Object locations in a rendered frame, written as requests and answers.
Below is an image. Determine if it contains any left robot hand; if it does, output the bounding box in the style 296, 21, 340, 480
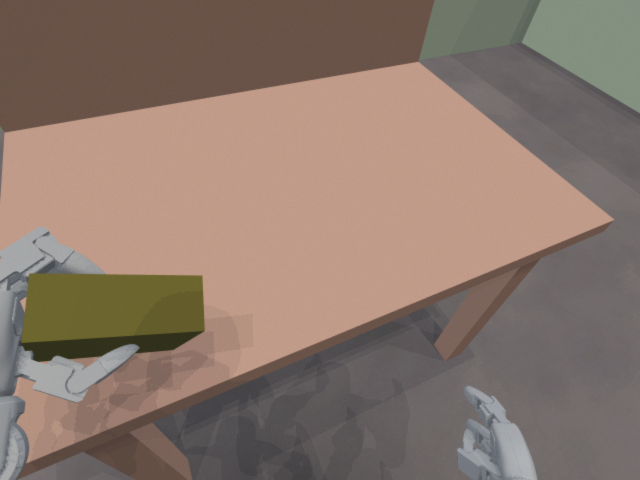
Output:
0, 227, 140, 403

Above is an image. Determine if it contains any table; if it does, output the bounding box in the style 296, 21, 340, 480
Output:
0, 0, 614, 480

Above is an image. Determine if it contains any sponge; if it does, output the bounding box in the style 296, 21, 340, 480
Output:
21, 273, 205, 362

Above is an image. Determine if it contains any left robot forearm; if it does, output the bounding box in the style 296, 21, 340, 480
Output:
0, 396, 29, 480

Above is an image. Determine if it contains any right robot hand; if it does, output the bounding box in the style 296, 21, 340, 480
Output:
457, 386, 538, 480

